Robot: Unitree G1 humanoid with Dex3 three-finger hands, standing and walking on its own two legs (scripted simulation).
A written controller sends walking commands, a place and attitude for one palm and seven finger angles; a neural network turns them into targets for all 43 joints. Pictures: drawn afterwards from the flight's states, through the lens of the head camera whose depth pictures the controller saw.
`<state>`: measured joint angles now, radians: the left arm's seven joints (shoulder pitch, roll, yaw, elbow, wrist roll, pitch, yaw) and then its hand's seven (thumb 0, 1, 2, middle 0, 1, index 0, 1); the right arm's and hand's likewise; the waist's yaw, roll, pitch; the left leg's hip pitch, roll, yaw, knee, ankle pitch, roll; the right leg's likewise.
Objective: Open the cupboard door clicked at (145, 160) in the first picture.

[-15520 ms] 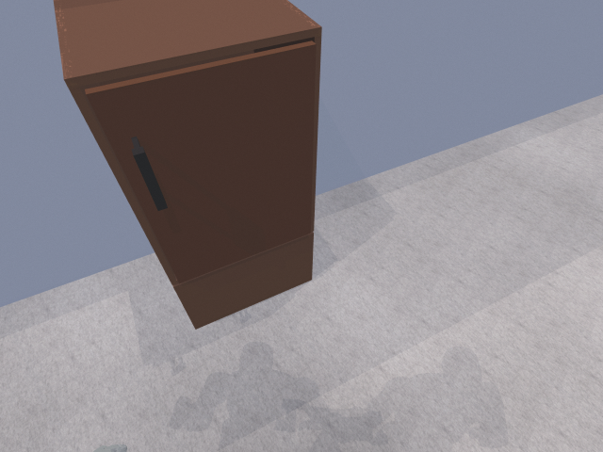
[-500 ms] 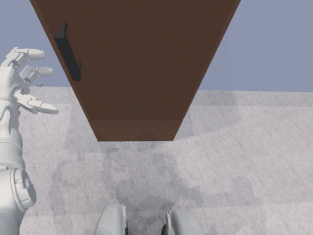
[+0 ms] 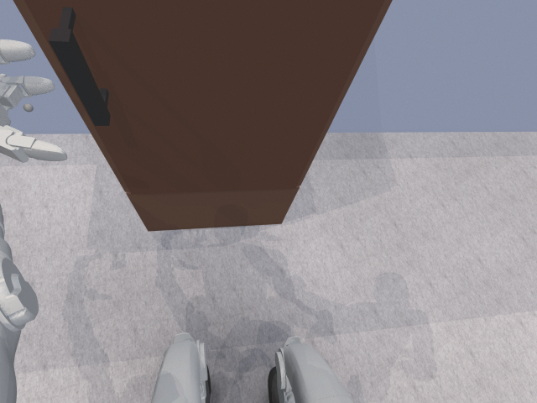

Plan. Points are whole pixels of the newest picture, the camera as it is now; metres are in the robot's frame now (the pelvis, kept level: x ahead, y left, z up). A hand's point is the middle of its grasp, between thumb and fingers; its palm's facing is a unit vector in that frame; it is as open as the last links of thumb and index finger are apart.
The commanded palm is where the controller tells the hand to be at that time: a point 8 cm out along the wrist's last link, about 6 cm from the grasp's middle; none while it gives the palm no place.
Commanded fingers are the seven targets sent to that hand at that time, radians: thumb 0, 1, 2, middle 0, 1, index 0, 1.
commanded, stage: move the hooked fingers beside the handle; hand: left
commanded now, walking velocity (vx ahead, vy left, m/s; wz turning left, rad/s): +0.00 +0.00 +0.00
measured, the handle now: (86, 72) +0.55 +0.22 +0.09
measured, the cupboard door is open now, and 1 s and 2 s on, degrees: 0 0 0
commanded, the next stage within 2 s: slide the fingers in behind the handle in 0.62 s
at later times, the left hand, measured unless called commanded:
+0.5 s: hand (31, 109) +0.49 +0.28 +0.08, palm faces +0.04 -1.00 -0.01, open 14.0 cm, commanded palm +0.48 +0.31 +0.08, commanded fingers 0.00 -0.50 0.30 -0.30 -1.20 -0.30 -1.20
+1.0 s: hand (58, 108) +0.50 +0.25 +0.08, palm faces +0.03 -1.00 -0.01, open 14.0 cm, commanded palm +0.48 +0.29 +0.08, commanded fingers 0.00 -0.50 0.30 -0.30 -1.20 -0.30 -1.20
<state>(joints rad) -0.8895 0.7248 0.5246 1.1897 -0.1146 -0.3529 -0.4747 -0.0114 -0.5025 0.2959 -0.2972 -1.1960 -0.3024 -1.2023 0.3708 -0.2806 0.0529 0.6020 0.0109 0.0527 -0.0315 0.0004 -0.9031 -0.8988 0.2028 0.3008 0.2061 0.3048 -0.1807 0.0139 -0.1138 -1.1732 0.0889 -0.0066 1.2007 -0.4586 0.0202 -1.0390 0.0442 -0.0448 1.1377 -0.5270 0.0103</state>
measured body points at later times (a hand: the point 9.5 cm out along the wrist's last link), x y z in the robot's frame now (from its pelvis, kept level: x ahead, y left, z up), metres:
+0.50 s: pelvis +0.00 +0.01 +0.00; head +0.14 +0.05 +0.43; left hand +0.49 +0.33 +0.08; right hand +0.03 -0.27 -0.09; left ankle +0.05 +0.11 -0.64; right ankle +0.00 -0.13 -0.64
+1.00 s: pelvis +0.01 -0.01 +0.00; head +0.14 +0.03 +0.43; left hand +0.49 +0.30 +0.08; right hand +0.03 -0.27 -0.10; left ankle +0.05 +0.11 -0.64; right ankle +0.00 -0.13 -0.64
